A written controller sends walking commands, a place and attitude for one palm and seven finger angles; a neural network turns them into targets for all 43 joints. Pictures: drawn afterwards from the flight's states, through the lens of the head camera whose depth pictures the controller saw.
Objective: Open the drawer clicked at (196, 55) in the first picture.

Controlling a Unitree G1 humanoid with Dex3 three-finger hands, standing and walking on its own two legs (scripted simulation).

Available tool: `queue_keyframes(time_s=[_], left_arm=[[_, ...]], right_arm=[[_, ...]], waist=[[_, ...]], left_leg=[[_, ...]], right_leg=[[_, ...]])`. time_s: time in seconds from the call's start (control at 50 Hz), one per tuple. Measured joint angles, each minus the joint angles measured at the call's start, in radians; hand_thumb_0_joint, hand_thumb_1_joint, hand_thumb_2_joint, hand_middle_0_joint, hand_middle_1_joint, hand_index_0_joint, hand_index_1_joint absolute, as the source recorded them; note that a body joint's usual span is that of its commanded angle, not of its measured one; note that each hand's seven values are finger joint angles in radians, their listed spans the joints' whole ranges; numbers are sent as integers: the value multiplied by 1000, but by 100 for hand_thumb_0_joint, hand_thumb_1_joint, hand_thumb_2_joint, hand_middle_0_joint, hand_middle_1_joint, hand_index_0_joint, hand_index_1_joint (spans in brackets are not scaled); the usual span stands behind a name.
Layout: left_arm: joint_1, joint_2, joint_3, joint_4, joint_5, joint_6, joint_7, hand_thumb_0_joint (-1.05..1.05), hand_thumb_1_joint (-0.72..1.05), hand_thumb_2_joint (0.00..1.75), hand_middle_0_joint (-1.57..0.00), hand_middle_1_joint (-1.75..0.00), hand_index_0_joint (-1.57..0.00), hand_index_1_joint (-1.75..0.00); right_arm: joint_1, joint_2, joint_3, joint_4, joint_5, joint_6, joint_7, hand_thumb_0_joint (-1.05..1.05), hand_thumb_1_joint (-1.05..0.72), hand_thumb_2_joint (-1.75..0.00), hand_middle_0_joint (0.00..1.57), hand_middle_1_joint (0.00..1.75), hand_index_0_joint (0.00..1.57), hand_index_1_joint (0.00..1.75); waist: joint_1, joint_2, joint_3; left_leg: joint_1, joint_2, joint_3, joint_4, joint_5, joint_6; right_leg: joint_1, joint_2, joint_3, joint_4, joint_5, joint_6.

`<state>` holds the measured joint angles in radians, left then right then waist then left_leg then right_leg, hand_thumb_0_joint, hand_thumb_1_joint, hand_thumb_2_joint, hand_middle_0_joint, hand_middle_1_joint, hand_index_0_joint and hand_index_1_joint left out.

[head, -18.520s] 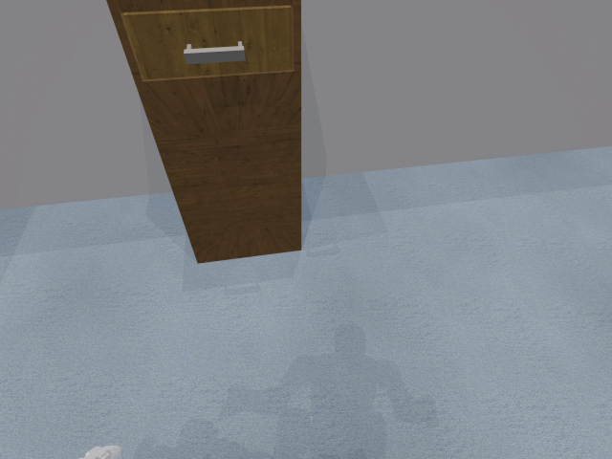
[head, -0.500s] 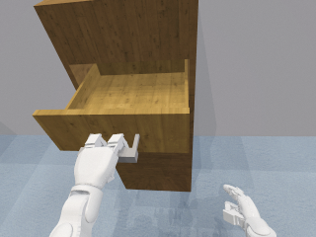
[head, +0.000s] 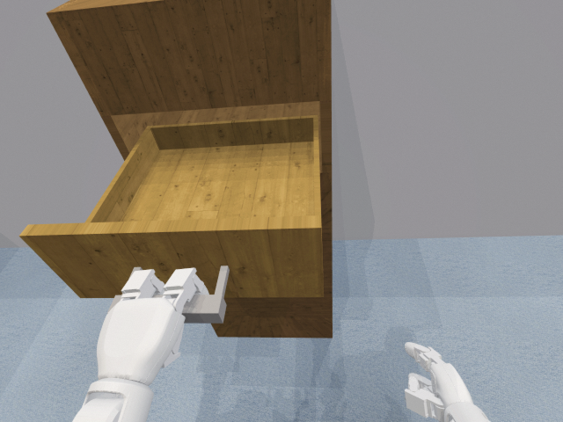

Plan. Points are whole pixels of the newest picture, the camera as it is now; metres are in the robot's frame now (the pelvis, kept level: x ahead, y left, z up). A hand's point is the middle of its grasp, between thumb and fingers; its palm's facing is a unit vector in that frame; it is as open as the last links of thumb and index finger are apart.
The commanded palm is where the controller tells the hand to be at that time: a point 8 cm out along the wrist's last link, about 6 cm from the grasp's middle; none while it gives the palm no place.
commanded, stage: open the thumb to release the handle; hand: left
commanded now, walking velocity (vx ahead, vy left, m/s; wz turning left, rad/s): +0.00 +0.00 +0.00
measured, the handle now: (173, 291) +0.25 +0.17 +0.11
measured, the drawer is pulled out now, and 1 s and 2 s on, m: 0.30 0.30 0.29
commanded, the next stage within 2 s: lift the hand off the handle in 0.56 s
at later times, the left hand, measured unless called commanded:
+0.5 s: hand (162, 331) +0.21 +0.18 +0.09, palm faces +0.10 -0.16 -0.98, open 11.0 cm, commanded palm +0.17 +0.18 +0.14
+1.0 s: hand (168, 322) +0.22 +0.18 +0.09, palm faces +0.11 -0.15 -0.98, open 13.7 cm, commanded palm +0.19 +0.17 +0.14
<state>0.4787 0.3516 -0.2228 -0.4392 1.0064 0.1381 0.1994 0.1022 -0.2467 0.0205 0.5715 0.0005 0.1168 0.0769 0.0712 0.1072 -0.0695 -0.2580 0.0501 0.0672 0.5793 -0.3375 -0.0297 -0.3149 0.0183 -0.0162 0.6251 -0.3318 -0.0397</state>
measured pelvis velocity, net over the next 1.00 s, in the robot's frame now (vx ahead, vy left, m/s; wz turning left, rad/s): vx -0.02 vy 0.01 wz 0.04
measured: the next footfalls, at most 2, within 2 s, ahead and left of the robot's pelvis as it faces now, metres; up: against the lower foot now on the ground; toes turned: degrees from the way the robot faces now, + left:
none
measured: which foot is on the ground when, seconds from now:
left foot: down 0.00-1.00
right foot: down 0.00-1.00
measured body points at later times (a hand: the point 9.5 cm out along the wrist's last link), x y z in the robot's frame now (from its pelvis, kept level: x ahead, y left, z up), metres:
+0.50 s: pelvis -0.02 +0.01 +0.01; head -0.03 -0.04 +0.45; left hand +0.20 +0.19 +0.14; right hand +0.22 -0.17 -0.09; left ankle -0.02 +0.14 -0.73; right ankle +0.00 -0.09 -0.73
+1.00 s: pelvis -0.02 +0.01 +0.01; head -0.03 -0.04 +0.45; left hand +0.21 +0.18 +0.14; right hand +0.21 -0.16 -0.10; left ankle -0.02 +0.14 -0.73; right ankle +0.00 -0.09 -0.73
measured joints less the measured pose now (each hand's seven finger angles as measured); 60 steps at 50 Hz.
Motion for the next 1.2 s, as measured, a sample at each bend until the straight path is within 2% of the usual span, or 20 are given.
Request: queue_keyframes(time_s=[0.08,0.14,0.26,0.36,0.56,0.66,0.86,0.98,1.2], left_arm=[[-12,1,1,13,2,2,2,7,67,78,-28,-135,-37,-130],[-93,17,-4,81,9,3,11,5,66,79,-30,-135,-38,-131],[-182,-16,-11,141,-8,38,-16,1,56,76,-36,-133,-39,-131],[-214,-30,-28,156,7,53,-44,0,35,67,-37,-130,-38,-129],[-250,-35,-57,172,22,43,-62,0,-23,42,-34,-123,-34,-123],[-266,-40,-72,178,30,50,-60,0,-39,35,-33,-121,-33,-121],[-297,-50,-97,192,45,77,-52,0,-48,31,-32,-120,-32,-120],[-342,-50,-102,230,38,82,-52,0,-49,31,-33,-122,-33,-121],[-364,-3,-79,215,-26,67,-108,-1,-49,31,-37,-124,-35,-122]], right_arm=[[10,-2,-7,9,-1,-6,-9,1,-91,-90,20,30,20,30],[6,-4,-13,36,-3,-13,-35,1,-91,-90,20,30,19,30],[-6,5,-12,63,1,-24,-54,1,-91,-90,20,30,19,30],[-22,16,1,53,0,-23,-51,1,-91,-90,20,30,20,30],[-46,31,16,43,-1,-22,-42,1,-91,-90,20,30,20,30],[-46,31,16,45,0,-17,-38,1,-91,-90,20,30,20,30],[-31,26,15,55,5,-8,-34,1,-91,-90,20,30,20,30],[-28,26,16,68,9,-7,-45,1,-91,-90,20,30,20,30],[-38,20,12,70,16,-23,-59,1,-91,-90,20,30,20,30]], waist=[[-5,1,2],[8,3,17],[21,4,25],[28,2,31],[42,-7,38],[47,-9,41],[49,-8,44],[45,-7,44],[30,7,54]], left_leg=[[-1,-3,0,-1,4,2],[1,-6,-10,-1,10,3],[17,-19,-22,-31,35,7],[30,-24,-24,-46,47,10],[42,-29,-26,-56,55,16],[42,-32,-25,-55,57,19],[33,-36,-27,-49,58,22],[31,-37,-29,-52,63,21],[64,-32,-28,-83,80,16]], right_leg=[[-2,-3,1,3,1,1],[6,-7,-9,-1,5,0],[25,-19,-21,-25,22,4],[40,-23,-23,-40,32,7],[57,-28,-24,-59,46,13],[59,-31,-23,-61,48,16],[51,-34,-24,-55,50,18],[48,-36,-26,-53,51,17],[77,-29,-25,-81,66,13]])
